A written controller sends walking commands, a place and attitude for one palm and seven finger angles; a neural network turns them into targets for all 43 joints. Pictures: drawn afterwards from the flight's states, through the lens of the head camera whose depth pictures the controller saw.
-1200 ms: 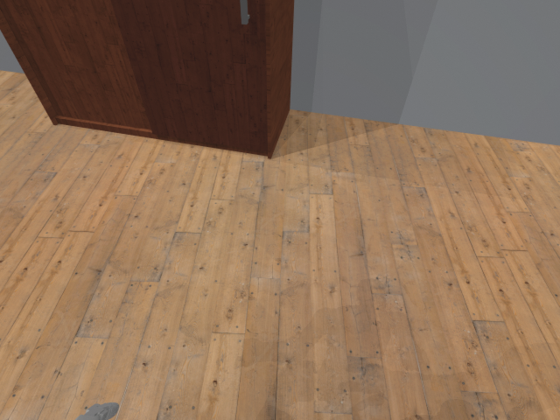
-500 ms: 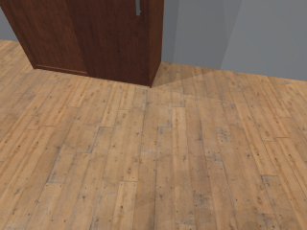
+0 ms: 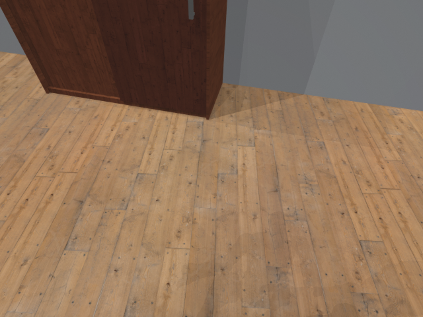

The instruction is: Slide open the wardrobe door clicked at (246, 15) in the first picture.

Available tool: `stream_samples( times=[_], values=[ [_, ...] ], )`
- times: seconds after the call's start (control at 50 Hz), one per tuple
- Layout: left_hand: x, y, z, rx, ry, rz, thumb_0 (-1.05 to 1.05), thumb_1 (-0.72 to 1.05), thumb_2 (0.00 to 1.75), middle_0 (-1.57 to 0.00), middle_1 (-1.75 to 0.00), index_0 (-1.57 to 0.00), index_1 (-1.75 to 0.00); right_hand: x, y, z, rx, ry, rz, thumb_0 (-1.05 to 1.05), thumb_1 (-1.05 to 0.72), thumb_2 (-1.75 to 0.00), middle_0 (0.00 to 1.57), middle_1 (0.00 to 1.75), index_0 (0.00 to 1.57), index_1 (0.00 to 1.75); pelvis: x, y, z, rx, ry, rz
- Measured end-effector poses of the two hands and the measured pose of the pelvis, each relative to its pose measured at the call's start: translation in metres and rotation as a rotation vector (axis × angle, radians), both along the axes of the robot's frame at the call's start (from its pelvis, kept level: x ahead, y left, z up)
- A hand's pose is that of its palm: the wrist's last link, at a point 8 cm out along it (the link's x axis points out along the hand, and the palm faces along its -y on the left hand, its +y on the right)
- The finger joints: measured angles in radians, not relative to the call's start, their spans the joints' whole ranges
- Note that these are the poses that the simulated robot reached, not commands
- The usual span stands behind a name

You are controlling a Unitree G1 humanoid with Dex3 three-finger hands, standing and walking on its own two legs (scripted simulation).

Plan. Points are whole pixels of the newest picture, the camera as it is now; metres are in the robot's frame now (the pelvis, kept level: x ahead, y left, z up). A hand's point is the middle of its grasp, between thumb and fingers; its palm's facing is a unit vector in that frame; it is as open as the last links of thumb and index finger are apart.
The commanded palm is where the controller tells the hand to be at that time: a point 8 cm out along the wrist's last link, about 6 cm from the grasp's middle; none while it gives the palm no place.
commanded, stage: look at it before walking up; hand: right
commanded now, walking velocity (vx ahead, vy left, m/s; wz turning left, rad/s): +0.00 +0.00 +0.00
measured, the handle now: out of the picture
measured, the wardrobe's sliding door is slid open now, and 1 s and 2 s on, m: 0.00 0.00 0.00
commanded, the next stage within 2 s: walk to a spot facing it in 0.24 s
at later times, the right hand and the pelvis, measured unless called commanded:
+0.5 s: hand out of the picture +0.07 -0.23 -0.16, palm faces -0.04 +0.95 -0.30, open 7.4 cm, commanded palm none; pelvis +0.02 +0.00 +0.00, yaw +3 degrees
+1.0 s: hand out of the picture +0.15 -0.14 -0.17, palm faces -0.20 +0.96 -0.18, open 7.3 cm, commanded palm none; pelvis +0.16 +0.04 +0.00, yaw +17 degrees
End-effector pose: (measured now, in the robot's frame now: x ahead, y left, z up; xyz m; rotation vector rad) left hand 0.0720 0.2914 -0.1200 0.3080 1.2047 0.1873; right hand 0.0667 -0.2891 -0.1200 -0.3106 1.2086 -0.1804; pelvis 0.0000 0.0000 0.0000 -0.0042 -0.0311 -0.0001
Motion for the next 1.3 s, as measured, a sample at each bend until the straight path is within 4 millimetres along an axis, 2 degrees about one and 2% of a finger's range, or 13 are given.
stream_samples(
  times=[0.44,0.6,0.64,0.74,0.78,0.82,0.92,1.04,1.14,1.16,1.2,1.24,1.3],
  values=[
    [0.012,0.000,-0.001,0.000,-0.008,0.000,0.01,0.90,0.90,-0.21,-0.30,-0.20,-0.30,0.005,0.003,-0.001,-0.003,0.011,-0.012,0.00,-0.90,-0.90,0.21,0.30,0.21,0.30,0.009,0.003,0.000,0.001,0.001,0.017],
    [-0.017,-0.018,-0.023,-0.070,0.028,0.113,0.01,0.90,0.90,-0.21,-0.30,-0.20,-0.30,-0.005,0.034,-0.023,0.077,0.134,0.014,0.00,-0.91,-0.90,0.20,0.30,0.20,0.30,0.034,0.008,-0.011,-0.008,0.027,0.106],
    [-0.028,-0.018,-0.029,-0.089,0.049,0.160,0.01,0.90,0.90,-0.21,-0.30,-0.20,-0.30,0.001,0.046,-0.025,0.090,0.166,0.029,0.00,-0.91,-0.90,0.20,0.30,0.20,0.30,0.043,0.013,-0.013,-0.014,0.028,0.136],
    [-0.051,-0.010,-0.050,-0.120,0.164,0.231,0.01,0.90,0.90,-0.21,-0.30,-0.20,-0.30,0.033,0.077,-0.035,0.104,0.128,0.058,0.01,-0.91,-0.90,0.21,0.30,0.21,0.30,0.066,0.033,-0.027,-0.001,0.027,0.167],
    [-0.045,-0.007,-0.047,-0.125,0.194,0.240,0.01,0.90,0.90,-0.21,-0.30,-0.20,-0.30,0.040,0.087,-0.033,0.109,0.116,0.046,0.00,-0.91,-0.90,0.21,0.30,0.21,0.30,0.077,0.038,-0.024,0.008,0.029,0.176],
    [-0.026,-0.003,-0.040,-0.126,0.174,0.249,0.01,0.90,0.90,-0.20,-0.30,-0.20,-0.30,0.045,0.095,-0.028,0.115,0.137,0.052,0.00,-0.91,-0.90,0.21,0.30,0.21,0.30,0.089,0.041,-0.017,0.008,0.036,0.195],
    [0.046,0.003,-0.022,-0.127,0.017,0.279,0.02,0.90,0.90,-0.20,-0.30,-0.20,-0.30,0.063,0.106,-0.020,0.130,0.223,0.097,0.00,-0.90,-0.90,0.21,0.30,0.21,0.30,0.123,0.042,-0.005,-0.005,0.057,0.252],
    [0.149,-0.001,-0.011,-0.128,-0.143,0.265,0.01,0.90,0.90,-0.20,-0.30,-0.20,-0.30,0.111,0.096,-0.023,0.125,0.262,0.120,0.00,-0.90,-0.90,0.21,0.30,0.21,0.30,0.174,0.035,-0.007,0.003,0.059,0.308],
    [0.229,-0.009,-0.010,-0.088,-0.255,0.251,0.01,0.90,0.90,-0.20,-0.30,-0.20,-0.30,0.175,0.074,-0.046,0.120,0.271,0.143,0.00,-0.90,-0.90,0.21,0.30,0.21,0.30,0.232,0.022,-0.024,0.020,0.049,0.365],
    [0.238,-0.010,-0.010,-0.074,-0.275,0.259,0.01,0.90,0.90,-0.20,-0.30,-0.20,-0.30,0.191,0.070,-0.052,0.119,0.274,0.154,0.00,-0.90,-0.90,0.21,0.30,0.21,0.30,0.242,0.019,-0.028,0.018,0.044,0.377],
    [0.242,-0.014,-0.008,-0.060,-0.281,0.292,0.01,0.90,0.90,-0.20,-0.30,-0.20,-0.30,0.231,0.065,-0.055,0.112,0.257,0.195,0.00,-0.90,-0.90,0.21,0.30,0.21,0.30,0.257,0.016,-0.027,0.015,0.030,0.410],
    [0.234,-0.020,-0.005,-0.056,-0.253,0.344,0.01,0.90,0.90,-0.21,-0.30,-0.20,-0.30,0.277,0.066,-0.052,0.112,0.212,0.248,0.01,-0.91,-0.90,0.20,0.30,0.20,0.30,0.272,0.015,-0.021,0.017,0.021,0.437],
    [0.210,-0.032,-0.004,-0.062,-0.162,0.431,0.01,0.90,0.90,-0.21,-0.30,-0.20,-0.30,0.348,0.078,-0.039,0.122,0.119,0.320,0.01,-0.91,-0.90,0.20,0.30,0.20,0.30,0.295,0.016,-0.011,0.019,0.024,0.468]
  ],
)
